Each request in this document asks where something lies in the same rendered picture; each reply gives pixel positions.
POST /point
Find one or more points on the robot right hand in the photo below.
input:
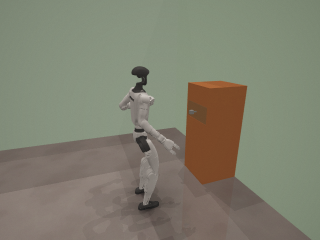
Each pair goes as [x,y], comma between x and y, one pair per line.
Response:
[168,145]

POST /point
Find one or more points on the handle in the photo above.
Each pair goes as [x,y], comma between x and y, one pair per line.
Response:
[192,112]

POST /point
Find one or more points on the robot right thigh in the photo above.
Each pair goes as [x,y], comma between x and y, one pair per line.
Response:
[151,155]

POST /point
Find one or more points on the robot left hand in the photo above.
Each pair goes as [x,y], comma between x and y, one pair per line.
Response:
[151,100]

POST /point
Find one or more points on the drawer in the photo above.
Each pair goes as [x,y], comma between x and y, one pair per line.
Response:
[201,111]

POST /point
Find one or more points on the humanoid robot torso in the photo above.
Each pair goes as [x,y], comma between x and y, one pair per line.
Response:
[138,132]

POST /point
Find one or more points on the right robot forearm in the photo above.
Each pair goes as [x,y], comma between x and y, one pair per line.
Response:
[150,130]

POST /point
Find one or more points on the left robot upper arm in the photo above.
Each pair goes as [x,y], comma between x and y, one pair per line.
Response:
[123,104]

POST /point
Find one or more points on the right robot upper arm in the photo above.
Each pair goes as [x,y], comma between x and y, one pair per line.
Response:
[144,101]

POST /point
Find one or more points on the cabinet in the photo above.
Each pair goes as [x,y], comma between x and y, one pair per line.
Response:
[211,150]

